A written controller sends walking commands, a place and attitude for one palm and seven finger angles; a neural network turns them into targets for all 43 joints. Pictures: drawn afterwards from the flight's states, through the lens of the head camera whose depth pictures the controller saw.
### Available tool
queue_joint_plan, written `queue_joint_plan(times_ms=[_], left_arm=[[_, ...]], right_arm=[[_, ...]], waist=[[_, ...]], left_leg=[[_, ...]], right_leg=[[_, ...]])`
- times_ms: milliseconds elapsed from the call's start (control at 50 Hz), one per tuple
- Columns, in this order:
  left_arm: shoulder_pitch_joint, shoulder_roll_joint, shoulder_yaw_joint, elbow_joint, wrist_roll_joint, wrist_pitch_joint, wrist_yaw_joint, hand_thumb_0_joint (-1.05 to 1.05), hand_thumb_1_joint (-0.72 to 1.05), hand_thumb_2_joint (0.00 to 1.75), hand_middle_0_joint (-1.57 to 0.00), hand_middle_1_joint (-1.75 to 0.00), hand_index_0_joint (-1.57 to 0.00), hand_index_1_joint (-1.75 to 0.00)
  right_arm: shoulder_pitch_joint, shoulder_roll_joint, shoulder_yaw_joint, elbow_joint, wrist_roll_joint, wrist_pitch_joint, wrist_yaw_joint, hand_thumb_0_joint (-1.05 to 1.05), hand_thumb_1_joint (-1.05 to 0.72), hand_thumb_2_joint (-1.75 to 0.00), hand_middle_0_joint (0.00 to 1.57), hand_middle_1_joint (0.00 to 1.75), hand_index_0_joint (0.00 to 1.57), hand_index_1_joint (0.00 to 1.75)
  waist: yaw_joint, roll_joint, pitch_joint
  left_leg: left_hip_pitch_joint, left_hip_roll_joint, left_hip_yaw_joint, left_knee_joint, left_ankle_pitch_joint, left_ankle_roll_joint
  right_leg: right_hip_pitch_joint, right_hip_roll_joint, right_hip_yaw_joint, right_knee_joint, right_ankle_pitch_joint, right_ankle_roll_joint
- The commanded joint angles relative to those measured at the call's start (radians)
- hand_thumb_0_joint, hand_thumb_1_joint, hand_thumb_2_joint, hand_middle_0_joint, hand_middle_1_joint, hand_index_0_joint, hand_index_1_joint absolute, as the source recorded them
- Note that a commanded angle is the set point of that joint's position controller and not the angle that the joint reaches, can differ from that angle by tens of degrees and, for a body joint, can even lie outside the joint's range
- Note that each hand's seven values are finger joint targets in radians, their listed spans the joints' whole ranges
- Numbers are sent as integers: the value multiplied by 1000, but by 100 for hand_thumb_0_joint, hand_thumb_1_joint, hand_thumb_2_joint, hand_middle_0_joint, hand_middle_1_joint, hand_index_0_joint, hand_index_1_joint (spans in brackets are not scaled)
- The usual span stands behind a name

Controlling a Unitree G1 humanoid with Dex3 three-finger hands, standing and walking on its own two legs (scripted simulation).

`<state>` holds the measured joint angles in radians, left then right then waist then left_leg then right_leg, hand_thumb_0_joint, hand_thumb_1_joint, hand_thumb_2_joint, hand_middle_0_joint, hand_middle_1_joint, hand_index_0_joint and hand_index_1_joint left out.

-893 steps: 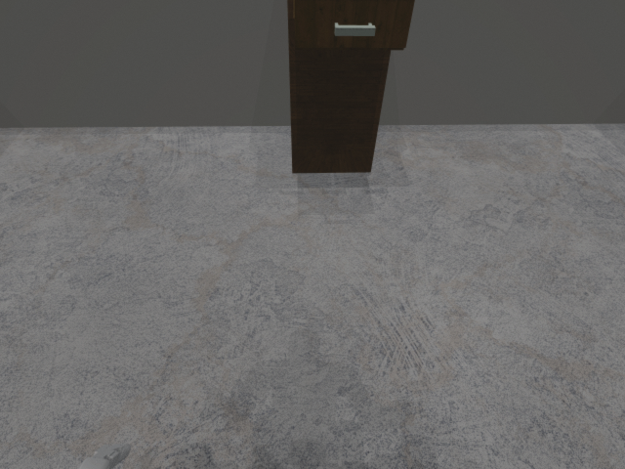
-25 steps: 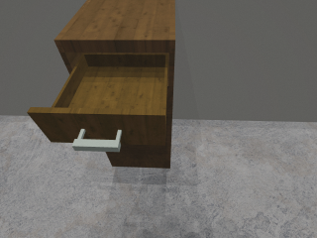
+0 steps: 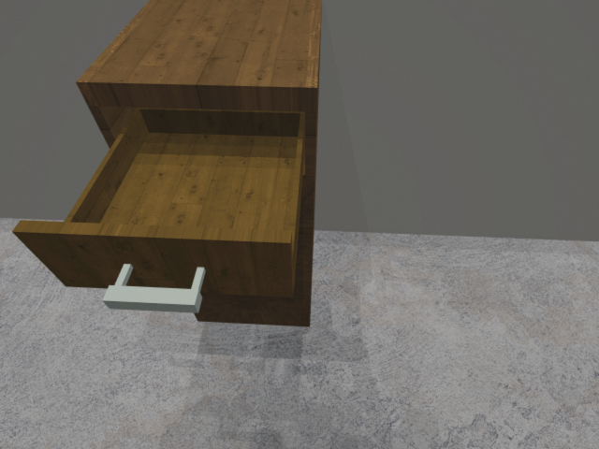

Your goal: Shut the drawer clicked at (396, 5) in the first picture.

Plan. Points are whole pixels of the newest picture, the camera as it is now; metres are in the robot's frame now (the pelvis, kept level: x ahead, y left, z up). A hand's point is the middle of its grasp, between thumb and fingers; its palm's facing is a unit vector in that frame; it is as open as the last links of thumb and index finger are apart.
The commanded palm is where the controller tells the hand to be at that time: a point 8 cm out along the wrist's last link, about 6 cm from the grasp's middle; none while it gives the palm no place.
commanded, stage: raise the hand and make a fist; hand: left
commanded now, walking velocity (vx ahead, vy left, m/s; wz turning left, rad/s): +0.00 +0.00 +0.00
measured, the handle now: (158, 285) +0.31 +0.22 +0.04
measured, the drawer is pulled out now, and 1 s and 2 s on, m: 0.29 0.29 0.29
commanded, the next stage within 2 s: bring the fist close to the handle in 1.98 s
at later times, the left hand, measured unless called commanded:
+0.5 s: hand out of the picture +0.10 +0.17 -0.03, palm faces +0.05 -1.00 -0.02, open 6.2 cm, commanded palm +0.10 +0.23 -0.01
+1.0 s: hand (135, 431) +0.14 +0.18 +0.05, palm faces +0.09 -0.99 -0.07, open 3.6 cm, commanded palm +0.10 +0.22 +0.06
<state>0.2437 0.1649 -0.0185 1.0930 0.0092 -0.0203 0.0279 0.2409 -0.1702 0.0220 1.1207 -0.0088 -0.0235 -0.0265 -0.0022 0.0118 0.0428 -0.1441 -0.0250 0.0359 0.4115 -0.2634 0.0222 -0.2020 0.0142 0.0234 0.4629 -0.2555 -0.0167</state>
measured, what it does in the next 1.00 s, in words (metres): stands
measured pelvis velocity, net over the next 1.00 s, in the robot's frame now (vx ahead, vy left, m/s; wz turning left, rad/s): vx -0.03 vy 0.00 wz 0.06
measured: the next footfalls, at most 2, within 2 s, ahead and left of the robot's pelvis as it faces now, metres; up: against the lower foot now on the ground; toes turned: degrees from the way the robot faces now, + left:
none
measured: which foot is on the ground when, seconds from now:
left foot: down 0.00-1.00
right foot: down 0.00-1.00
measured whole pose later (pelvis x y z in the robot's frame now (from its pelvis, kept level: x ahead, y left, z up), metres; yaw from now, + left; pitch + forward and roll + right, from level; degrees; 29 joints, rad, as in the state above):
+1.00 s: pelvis -0.03 +0.00 -0.05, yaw +3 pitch +6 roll -1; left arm 0.66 0.21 0.13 -0.36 -0.26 -0.26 -0.18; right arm 0.33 -0.25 0.01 0.56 0.04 -0.24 -0.03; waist 0.00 0.04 -0.10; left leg -0.56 -0.02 -0.02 0.91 -0.45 0.03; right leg -0.56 0.02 -0.05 0.86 -0.42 -0.02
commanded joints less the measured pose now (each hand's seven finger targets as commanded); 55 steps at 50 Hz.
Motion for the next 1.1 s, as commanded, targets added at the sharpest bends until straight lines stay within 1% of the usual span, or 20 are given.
queue_joint_plan(times_ms=[0, 40, 60, 80, 100, 120, 140, 160, 180, 220, 280, 360, 400, 520, 560, 720, 820, 900, 940, 1080], left_arm=[[62, 115, 20, -26, -2, -17, 10, 0, 90, 90, -20, -30, -20, -30], [60, 114, 21, -28, -1, -16, 10, 0, 90, 90, -20, -30, -20, -30], [165, 136, 38, 9, 11, -31, 53, 0, 90, 90, -20, -30, -20, -30], [-640, 415, 240, -1490, -169, -251, 45, 0, 90, 90, -22, -32, -22, -32], [-115, 301, 204, -1211, -93, -199, 56, 0, 90, 90, -24, -34, -24, -34], [-50, 215, 151, -1127, -131, -157, 107, 0, 90, 90, -26, -37, -26, -37], [217, -19, 24, -946, -141, -70, 89, 0, 90, 90, -28, -39, -28, -39], [14, 30, 62, -1137, -172, -102, 67, 0, 90, 90, -30, -41, -30, -41], [40, 104, 147, -1139, -171, -153, 44, 0, 90, 90, -32, -43, -32, -43], [384, 56, 183, -986, -190, -242, -29, 0, 90, 90, -36, -47, -36, -47], [540, -14, 154, -941, -252, -417, -224, 0, 90, 90, -42, -54, -42, -54], [406, 151, 246, -1187, -282, -625, -412, 0, 90, 90, -50, -62, -50, -62], [287, 195, 292, -1333, -301, -674, -410, 0, 90, 90, -54, -67, -54, -67], [13, 102, 141, -1494, -321, -624, -344, 0, 90, 90, -66, -80, -66, -80], [25, 81, 55, -1469, -291, -548, -362, 0, 90, 90, -70, -84, -70, -84], [299, 217, 285, -1422, -291, -186, -288, 0, 90, 90, -86, -101, -86, -101], [362, 171, 298, -1571, -309, -232, -172, 0, 90, 90, -96, -112, -96, -112], [385, 100, 136, -1674, -264, -307, -203, 0, 90, 90, -104, -121, -104, -121], [365, 101, 107, -1677, -268, -318, -238, 0, 90, 90, -108, -125, -108, -125], [376, 169, 179, -1764, -244, -286, -201, 0, 90, 90, -122, -140, -122, -140]], right_arm=[[65, -95, -23, -21, -2, -14, -7, 0, -90, -90, 20, 30, 20, 30], [64, -95, -23, -20, -2, -14, -8, 0, -90, -90, 20, 30, 20, 30], [-25, -120, -37, -94, 12, -19, -1, 0, -90, -90, 20, 30, 20, 30], [-2, -273, -67, -434, 54, -159, -39, 0, -90, -90, 20, 30, 20, 30], [-80, -183, -45, -404, 27, -245, -76, 0, -90, -90, 20, 30, 20, 30], [-86, -203, -53, -338, 32, -265, -84, 0, -90, -90, 20, 30, 20, 30], [-34, -143, -45, -332, 44, -258, -66, 0, -90, -90, 20, 30, 20, 30], [-73, -192, -57, -421, 43, -274, -51, 0, -90, -90, 20, 30, 20, 30], [-61, -203, -84, -444, 29, -284, -50, 0, -90, -90, 20, 30, 20, 30], [-103, -185, -99, -510, 22, -295, -36, 0, -90, -90, 20, 30, 20, 30], [-126, -183, -108, -595, 21, -278, 10, 0, -90, -90, 20, 30, 20, 30], [-146, -194, -108, -720, 20, -288, 37, 0, -90, -90, 20, 30, 20, 30], [-126, -171, -106, -741, 14, -289, 28, 0, -90, -90, 20, 30, 20, 30], [-85, -191, -68, -737, 36, -289, -15, 0, -90, -90, 20, 30, 20, 30], [-73, -201, -66, -742, 46, -292, -28, 0, -90, -90, 20, 30, 20, 30], [-140, -155, -52, -786, 62, -234, -46, 0, -90, -90, 20, 30, 20, 30], [-137, -134, -47, -777, 53, -239, -33, 0, -90, -90, 20, 30, 20, 30], [-87, -155, -48, -778, 48, -289, -5, 0, -90, -90, 20, 30, 20, 30], [-72, -170, -56, -766, 55, -311, -7, 0, -90, -90, 20, 30, 20, 30], [-72, -164, -56, -765, 62, -333, -22, 0, -90, -90, 20, 30, 20, 30]], waist=[[1, -39, -37], [1, -33, -32], [42, -127, -58], [-70, 44, -528], [30, 246, -464], [-1, 255, -369], [-25, 112, -251], [-44, 70, -102], [-47, -29, -129], [38, -134, -81], [64, -276, -84], [67, -34, -275], [54, 94, -382], [-86, 86, -244], [-94, 61, -237], [67, -52, -320], [67, -74, -239], [12, 49, -237], [-16, -13, -218], [17, 20, -239]], left_leg=[[12, 112, -85, -50, 229, 8], [13, 112, -84, -49, 237, 7], [-65, 130, -38, 178, 260, -18], [113, 10, -45, 27, 368, 11], [190, 36, -18, 20, 540, 21], [118, 52, -32, 39, 481, -13], [54, 66, -42, 42, 430, -8], [-39, 54, -78, 69, 355, -10], [-75, 49, -66, 100, 294, -8], [-206, 30, -50, 153, 228, -10], [-401, 1, -24, 268, 106, -32], [-457, -16, -6, 399, 76, -24], [-435, -9, -8, 450, 93, -10], [-468, 15, -77, 510, -142, 18], [-465, 19, -88, 485, -186, 24], [-434, 16, -79, 363, -38, 9], [-415, 29, -69, 324, 35, 1], [-366, 29, -65, 335, 36, 5], [-367, 33, -76, 342, -1, 11], [-315, 34, -97, 297, -8, 8]], right_leg=[[33, -116, 98, -56, 310, -28], [30, -113, 96, -56, 315, -28], [84, -180, 138, -46, 756, 20], [142, -81, 56, 37, 587, -22], [123, -27, 29, 59, 371, -44], [45, -26, -37, 31, 215, -36], [-40, -26, -64, 23, 180, -13], [-101, -34, -75, 28, 194, -11], [-134, -29, -95, 38, 157, -6], [-161, -21, -107, 91, 146, -6], [-242, -18, -93, 219, 159, 5], [-244, -45, 8, 332, 194, -2], [-282, -30, 16, 376, 151, -8], [-502, -2, 4, 325, -218, -11], [-491, -4, 3, 299, -259, -7], [-224, -19, -25, 247, -136, 0], [-222, -2, -82, 273, -11, 0], [-294, -5, -92, 285, -19, 0], [-311, -1, -79, 261, -53, 6], [-268, -5, -96, 249, -67, -4]])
